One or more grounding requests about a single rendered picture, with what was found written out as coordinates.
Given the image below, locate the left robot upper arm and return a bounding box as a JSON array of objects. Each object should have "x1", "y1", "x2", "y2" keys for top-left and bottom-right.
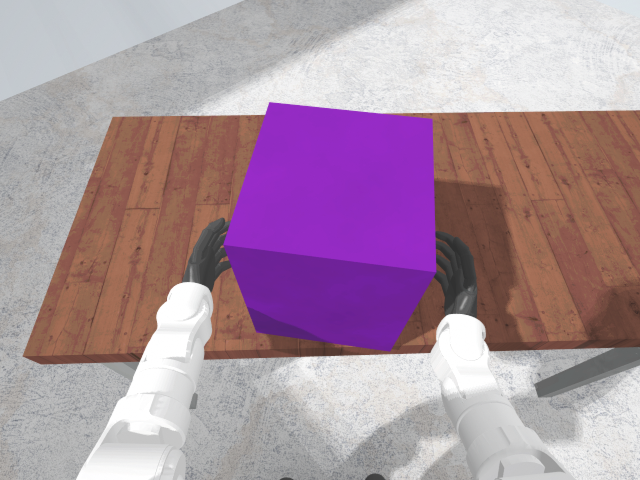
[{"x1": 81, "y1": 443, "x2": 186, "y2": 480}]

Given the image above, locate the right robot forearm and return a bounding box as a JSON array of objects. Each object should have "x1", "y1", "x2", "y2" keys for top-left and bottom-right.
[{"x1": 430, "y1": 314, "x2": 576, "y2": 480}]

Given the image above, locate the left robot forearm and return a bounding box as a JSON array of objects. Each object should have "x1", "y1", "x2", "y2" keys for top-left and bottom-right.
[{"x1": 76, "y1": 282, "x2": 213, "y2": 480}]

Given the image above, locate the left robot hand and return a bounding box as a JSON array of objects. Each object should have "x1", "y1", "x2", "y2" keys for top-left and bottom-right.
[{"x1": 182, "y1": 217, "x2": 231, "y2": 292}]

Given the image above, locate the carton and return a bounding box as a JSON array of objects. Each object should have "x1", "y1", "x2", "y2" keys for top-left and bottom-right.
[{"x1": 223, "y1": 102, "x2": 436, "y2": 352}]

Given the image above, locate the table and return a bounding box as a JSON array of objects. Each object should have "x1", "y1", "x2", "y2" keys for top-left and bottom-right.
[{"x1": 23, "y1": 110, "x2": 640, "y2": 409}]

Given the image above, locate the right robot hand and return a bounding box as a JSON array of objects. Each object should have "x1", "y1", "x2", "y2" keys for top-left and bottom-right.
[{"x1": 434, "y1": 231, "x2": 477, "y2": 319}]

